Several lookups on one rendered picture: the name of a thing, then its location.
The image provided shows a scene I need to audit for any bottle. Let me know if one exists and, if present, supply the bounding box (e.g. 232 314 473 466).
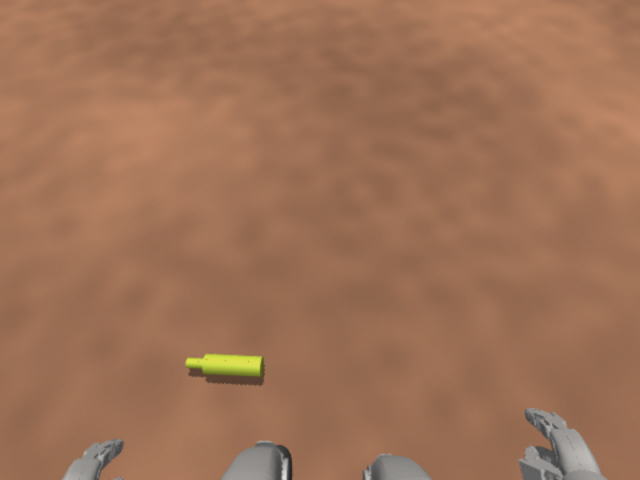
186 354 264 377

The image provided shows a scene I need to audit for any left robot foot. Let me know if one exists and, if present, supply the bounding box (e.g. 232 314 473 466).
276 445 292 480

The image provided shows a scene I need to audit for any left robot hand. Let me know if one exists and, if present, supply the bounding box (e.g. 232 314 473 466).
62 439 124 480

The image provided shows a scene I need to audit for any right robot hand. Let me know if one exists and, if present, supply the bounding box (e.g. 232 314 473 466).
519 408 602 480

